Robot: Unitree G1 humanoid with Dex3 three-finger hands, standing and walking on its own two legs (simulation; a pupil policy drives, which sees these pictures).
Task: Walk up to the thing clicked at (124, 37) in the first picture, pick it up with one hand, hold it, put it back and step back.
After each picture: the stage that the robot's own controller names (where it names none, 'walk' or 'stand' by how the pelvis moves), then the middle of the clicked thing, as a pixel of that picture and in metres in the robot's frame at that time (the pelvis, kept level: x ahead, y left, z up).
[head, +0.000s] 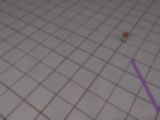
stand; (124, 37) +1.48 -0.51 -0.72
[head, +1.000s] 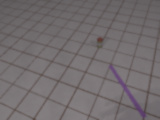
walk; (99, 42) +1.41 -0.08 -0.69
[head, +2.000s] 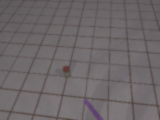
walk; (66, 72) +0.92 +0.22 -0.71
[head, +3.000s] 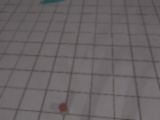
walk; (63, 109) +0.53 +0.21 -0.72
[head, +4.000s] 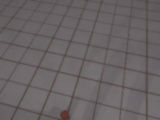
stand; (65, 117) +0.42 +0.15 -0.70
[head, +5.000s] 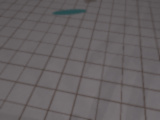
stand; out of the picture +0.38 +0.14 -0.72
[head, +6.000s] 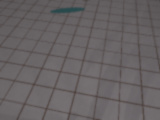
stand; out of the picture +0.38 +0.15 -0.73
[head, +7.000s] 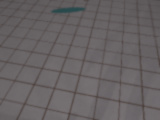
stand; out of the picture +0.38 +0.16 -0.73
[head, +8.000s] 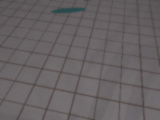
stand; out of the picture +0.37 +0.16 -0.73
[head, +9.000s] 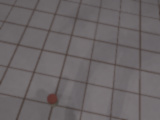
go down; (52, 100) +0.41 +0.16 -0.59
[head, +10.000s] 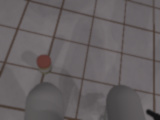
go down; (44, 64) +0.46 +0.19 -0.32
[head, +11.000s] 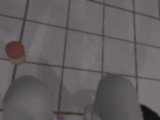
close in; (16, 53) +0.45 +0.22 -0.26
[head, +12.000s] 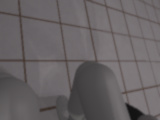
close; out of the picture +0.44 +0.24 -0.22
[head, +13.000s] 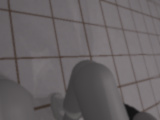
close; out of the picture +0.44 +0.26 -0.22
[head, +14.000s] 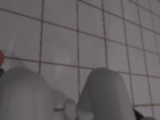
lift; out of the picture +0.36 +0.24 -0.20
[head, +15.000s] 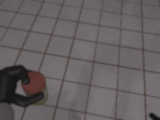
lift; (36, 89) +0.32 +0.16 +0.00
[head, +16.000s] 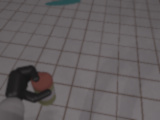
hold; (44, 89) +0.33 +0.14 +0.01
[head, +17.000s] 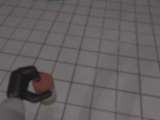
hold; (45, 90) +0.33 +0.14 +0.00
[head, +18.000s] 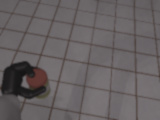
crouch; (39, 84) +0.35 +0.15 -0.06
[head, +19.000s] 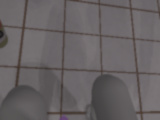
lower; out of the picture +0.50 +0.23 -0.08
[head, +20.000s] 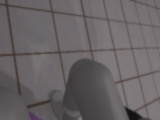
lower; out of the picture +0.45 +0.26 -0.23
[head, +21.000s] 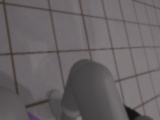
lower; out of the picture +0.45 +0.27 -0.23
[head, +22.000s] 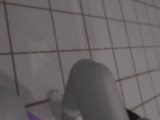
lower; out of the picture +0.45 +0.27 -0.23
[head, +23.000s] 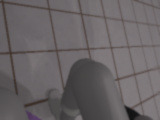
lower; out of the picture +0.45 +0.28 -0.23
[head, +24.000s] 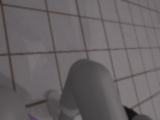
open; out of the picture +0.45 +0.25 -0.24
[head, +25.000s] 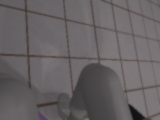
stand; out of the picture +0.45 +0.24 -0.24
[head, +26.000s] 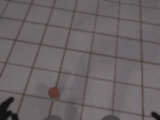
stand; (54, 94) +0.43 +0.16 -0.55
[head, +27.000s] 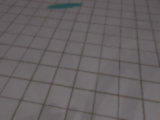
stand; out of the picture +0.41 +0.15 -0.66
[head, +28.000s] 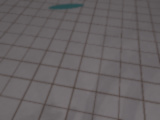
stand; out of the picture +0.41 +0.15 -0.67
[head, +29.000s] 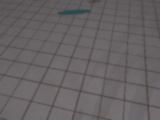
stand; out of the picture +0.43 +0.13 -0.72
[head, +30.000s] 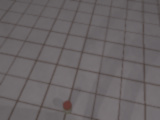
walk; (67, 107) +0.47 +0.10 -0.69
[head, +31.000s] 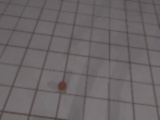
walk; (62, 88) +0.60 +0.13 -0.71
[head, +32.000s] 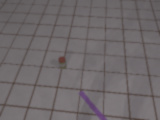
walk; (62, 62) +0.92 +0.27 -0.69
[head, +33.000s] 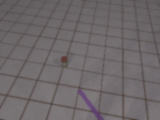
stand; (64, 62) +1.05 +0.18 -0.71
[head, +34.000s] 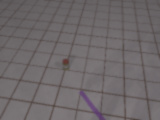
stand; (65, 64) +1.07 +0.18 -0.72
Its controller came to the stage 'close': yes
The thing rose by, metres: 0.71
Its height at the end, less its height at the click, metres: +0.00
